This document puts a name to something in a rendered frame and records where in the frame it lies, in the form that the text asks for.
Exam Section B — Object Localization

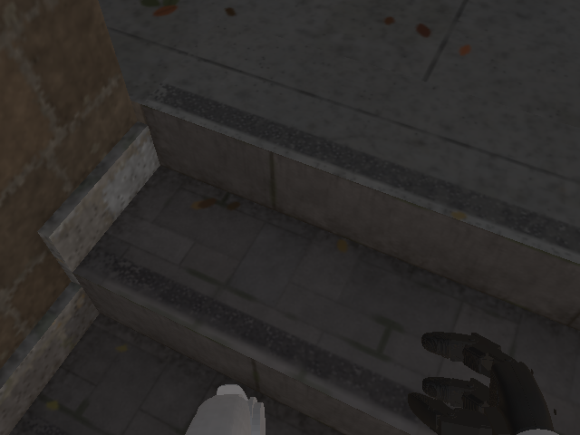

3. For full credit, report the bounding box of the robot right hand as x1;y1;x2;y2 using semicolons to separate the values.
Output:
408;332;556;435

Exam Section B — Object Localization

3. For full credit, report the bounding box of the left robot thigh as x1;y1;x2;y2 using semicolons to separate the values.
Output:
185;394;266;435

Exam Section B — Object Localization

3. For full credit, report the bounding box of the robot left shin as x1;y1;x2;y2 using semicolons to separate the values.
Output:
198;384;248;409

